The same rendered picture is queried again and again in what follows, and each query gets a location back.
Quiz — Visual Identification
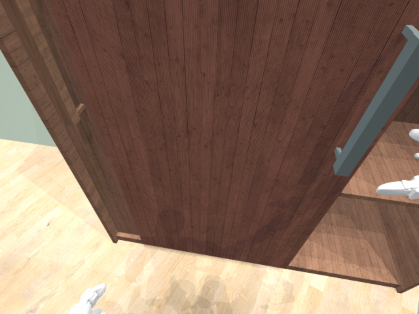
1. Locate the left robot hand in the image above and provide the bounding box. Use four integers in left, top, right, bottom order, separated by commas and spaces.
69, 283, 106, 314

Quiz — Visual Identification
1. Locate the right robot hand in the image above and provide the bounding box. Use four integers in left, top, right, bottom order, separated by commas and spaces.
376, 129, 419, 200

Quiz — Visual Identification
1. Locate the wardrobe door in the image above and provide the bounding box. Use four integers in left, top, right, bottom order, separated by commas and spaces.
0, 0, 139, 235
49, 0, 419, 269

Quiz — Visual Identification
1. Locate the handle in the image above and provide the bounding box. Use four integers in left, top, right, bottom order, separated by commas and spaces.
333, 25, 419, 177
1, 0, 81, 126

